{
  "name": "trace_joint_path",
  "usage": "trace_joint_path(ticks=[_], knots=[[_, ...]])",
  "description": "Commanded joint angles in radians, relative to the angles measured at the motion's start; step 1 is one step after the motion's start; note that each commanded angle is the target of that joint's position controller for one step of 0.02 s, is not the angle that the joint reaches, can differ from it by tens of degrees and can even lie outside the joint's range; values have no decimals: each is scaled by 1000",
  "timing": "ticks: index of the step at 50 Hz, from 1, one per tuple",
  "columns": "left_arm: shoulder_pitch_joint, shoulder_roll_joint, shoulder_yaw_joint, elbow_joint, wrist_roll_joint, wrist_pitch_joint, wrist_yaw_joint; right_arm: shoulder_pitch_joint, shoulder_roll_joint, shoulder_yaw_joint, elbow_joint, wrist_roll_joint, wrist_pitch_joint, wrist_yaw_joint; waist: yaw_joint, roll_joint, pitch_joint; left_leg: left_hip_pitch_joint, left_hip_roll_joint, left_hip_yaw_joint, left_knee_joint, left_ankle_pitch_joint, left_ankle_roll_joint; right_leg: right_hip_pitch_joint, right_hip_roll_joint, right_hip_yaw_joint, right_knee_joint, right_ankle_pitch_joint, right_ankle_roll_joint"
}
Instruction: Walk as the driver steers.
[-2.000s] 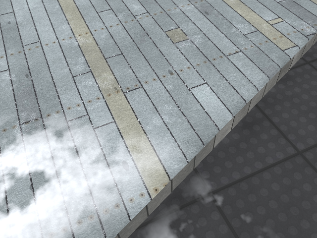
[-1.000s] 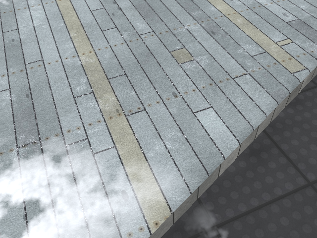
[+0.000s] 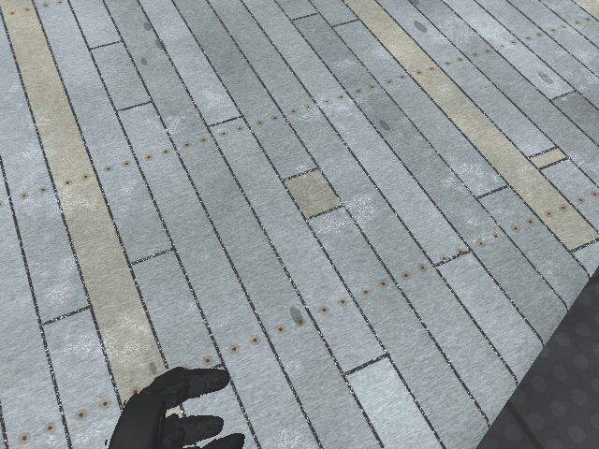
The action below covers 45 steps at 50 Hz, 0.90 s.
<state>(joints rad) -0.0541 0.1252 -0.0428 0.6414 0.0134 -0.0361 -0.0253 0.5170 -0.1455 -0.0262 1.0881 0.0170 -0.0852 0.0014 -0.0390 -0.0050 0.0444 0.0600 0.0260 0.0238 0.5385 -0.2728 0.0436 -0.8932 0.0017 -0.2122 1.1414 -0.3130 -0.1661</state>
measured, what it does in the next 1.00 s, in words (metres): climbs, turning right: left foot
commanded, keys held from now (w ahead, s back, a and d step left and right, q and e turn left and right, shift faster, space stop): w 0.02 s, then w+e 0.98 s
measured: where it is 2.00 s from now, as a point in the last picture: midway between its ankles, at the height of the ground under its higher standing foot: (438, 168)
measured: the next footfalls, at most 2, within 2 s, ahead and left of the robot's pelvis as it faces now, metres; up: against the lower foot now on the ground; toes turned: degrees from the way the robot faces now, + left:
left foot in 0.60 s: +0.56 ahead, +0.06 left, +0.00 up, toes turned -17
right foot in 1.10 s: +0.68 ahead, -0.30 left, +0.00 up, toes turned -37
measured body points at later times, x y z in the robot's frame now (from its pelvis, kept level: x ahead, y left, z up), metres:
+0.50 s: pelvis +0.29 -0.02 +0.11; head +0.31 -0.05 +0.56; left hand +0.22 +0.19 -0.02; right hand +0.51 -0.24 +0.03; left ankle +0.51 +0.10 -0.57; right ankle +0.15 -0.05 -0.62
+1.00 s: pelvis +0.56 -0.08 +0.11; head +0.58 -0.11 +0.56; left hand +0.88 +0.02 +0.04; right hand +0.43 -0.34 -0.02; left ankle +0.52 +0.07 -0.62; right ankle +0.63 -0.28 -0.58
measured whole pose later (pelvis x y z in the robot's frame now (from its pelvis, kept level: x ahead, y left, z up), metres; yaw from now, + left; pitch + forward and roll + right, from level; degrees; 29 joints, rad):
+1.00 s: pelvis +0.56 -0.08 +0.11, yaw -30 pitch +3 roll +3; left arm 0.06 0.28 0.06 0.65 -0.03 -0.03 -0.03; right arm 0.30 -0.29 -0.07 0.91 0.01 -0.08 -0.01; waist -0.09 -0.03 0.02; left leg -0.02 0.00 0.23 0.28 -0.30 -0.02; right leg -0.71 -0.12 0.01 0.75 -0.04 -0.03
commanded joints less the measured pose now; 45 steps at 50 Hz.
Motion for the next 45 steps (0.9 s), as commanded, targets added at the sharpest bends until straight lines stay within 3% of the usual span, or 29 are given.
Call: trace_joint_path(ticks=[1,2,3,4,5,6,7,8,9,10,11,13,16,19,20,25,28,29,30,31,32,33,34,35,36,37,39,43,45], knots=[[417,333,137,111,-1,6,21,20,-144,-57,-128,-23,-34,37,147,-98,-500,-555,-115,-199,1154,69,18,922,-368,1203,-829,-87,-152],[306,283,130,138,-4,-6,17,-52,-107,-49,-182,-26,-20,24,67,7,-300,-616,-68,-138,1229,101,20,743,-342,1022,-816,-118,-127],[272,206,116,164,-2,-19,18,-123,-64,-34,-223,-45,-10,8,46,94,-151,-666,-29,-111,1246,100,33,612,-309,880,-796,-64,-91],[282,123,96,215,9,-33,19,-153,-30,-21,-251,-52,7,-2,4,107,-66,-714,3,-114,1228,91,52,514,-248,726,-750,7,-70],[303,46,58,270,75,-36,-6,-160,-48,2,-249,-102,-5,63,63,34,-8,-827,-35,-304,1337,193,107,478,-179,731,-756,-143,-44],[383,52,63,320,98,-41,-17,-178,-52,1,-284,-97,-11,88,36,7,-16,-925,-29,-304,1313,232,131,499,-168,720,-759,-87,-36],[404,64,63,358,107,-53,-23,-196,-26,17,-308,-90,-17,89,23,33,-17,-1025,-53,-332,1309,253,161,535,-159,678,-775,-77,-25],[373,95,72,354,100,-72,-31,-207,-40,25,-312,-87,-24,83,5,16,-17,-1087,-47,-327,1247,247,171,562,-148,600,-808,-90,-11],[330,97,71,347,90,-95,-33,-213,-73,27,-310,-89,-30,73,-22,-7,-36,-1124,-28,-294,1227,254,165,572,-139,555,-825,-41,-3],[302,99,69,341,89,-114,-33,-242,-106,27,-320,-88,-30,62,-41,7,-65,-1121,4,-241,1169,274,139,548,-116,493,-831,4,13],[301,114,72,327,89,-123,-28,-275,-127,28,-328,-84,-29,57,-33,21,-94,-1089,25,-187,1097,298,97,515,-86,445,-833,48,17],[415,140,75,327,87,-130,-13,-350,-120,38,-350,-76,-32,58,20,2,-106,-1034,28,-114,981,372,10,483,-26,387,-821,184,31],[599,147,67,355,72,-135,-15,-487,-94,44,-399,-66,-26,59,87,-63,-85,-994,27,-65,700,431,-60,571,-42,411,-824,426,4],[669,152,64,363,41,-140,-47,-624,-100,35,-430,-86,18,55,107,-65,-44,-975,37,-66,389,414,-74,742,-117,487,-854,510,-26],[695,161,66,370,33,-137,-56,-660,-103,30,-440,-85,29,55,112,-74,-29,-976,34,-65,304,397,-72,810,-140,503,-852,528,-31],[786,164,82,421,45,-108,-72,-809,-92,18,-487,-64,32,58,135,-81,14,-869,-8,-8,16,270,-32,979,-181,530,-824,655,-51],[686,213,108,390,51,-98,-71,-756,-132,-5,-470,-44,32,42,64,-92,-33,-592,-42,21,-64,239,16,930,-194,523,-786,963,-45],[513,201,109,298,-72,-71,1,-539,-214,-31,-425,37,-20,7,-28,-127,-106,-343,-84,-37,-113,227,38,857,-100,522,-604,1077,23],[415,217,102,247,-51,-70,19,-295,-266,-51,-369,35,-36,-16,-154,-125,-291,8,50,-128,-45,322,85,687,-72,512,-401,941,48],[499,133,87,235,-11,-75,30,-148,-333,-65,-340,9,-28,-34,-119,79,-462,356,282,-345,25,525,150,454,59,421,-133,276,95],[623,71,60,218,-34,-73,36,-172,-288,-52,-340,-9,-18,-30,-55,338,-543,494,440,-687,-93,454,272,194,108,402,114,-251,138],[572,166,85,217,-53,-65,43,-234,-192,-41,-358,-7,-9,-39,-53,218,-397,341,391,-627,-147,319,230,122,25,399,213,-186,146],[485,197,99,192,-61,-53,42,-294,-160,-31,-359,-3,-8,-40,-42,132,-240,148,357,-465,-191,304,186,109,-14,345,245,-93,156],[435,194,107,168,-55,-42,42,-332,-155,-27,-347,-5,-14,-31,-6,42,-152,-18,321,-368,-248,317,169,138,-49,319,247,-38,157],[420,183,114,152,-49,-33,43,-350,-155,-27,-332,-14,-20,-24,24,35,-101,-122,287,-290,-295,288,164,166,-78,310,228,-9,154],[436,157,114,137,-53,-22,39,-358,-156,-29,-315,-21,-26,-19,51,67,-73,-196,261,-224,-340,245,158,199,-103,310,208,2,151],[414,135,114,105,-60,-3,38,-377,-158,-35,-291,-15,-33,-13,72,98,-29,-275,238,-121,-387,264,153,200,-131,296,148,3,156],[279,157,114,23,-41,2,24,-380,-240,-62,-278,-24,-35,-15,66,47,-26,-289,225,12,-394,375,159,192,-153,281,-95,185,166],[203,158,108,-3,-41,-4,7,-367,-265,-69,-278,-18,-31,-18,37,40,-31,-266,210,68,-381,382,143,235,-143,252,-255,297,153]])
Keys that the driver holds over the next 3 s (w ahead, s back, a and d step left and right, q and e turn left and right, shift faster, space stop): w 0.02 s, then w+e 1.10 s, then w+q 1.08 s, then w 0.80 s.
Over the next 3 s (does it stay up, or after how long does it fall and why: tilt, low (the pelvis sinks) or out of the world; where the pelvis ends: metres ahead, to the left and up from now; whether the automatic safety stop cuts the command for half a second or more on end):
stays up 1.56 -0.36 0.12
